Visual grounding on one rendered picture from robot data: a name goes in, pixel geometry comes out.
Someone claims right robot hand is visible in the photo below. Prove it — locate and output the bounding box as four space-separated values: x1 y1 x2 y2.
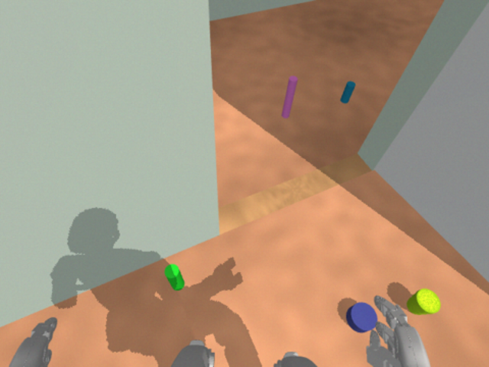
366 296 430 367

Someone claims left robot hand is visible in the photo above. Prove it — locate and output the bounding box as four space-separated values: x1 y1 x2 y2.
9 317 57 367

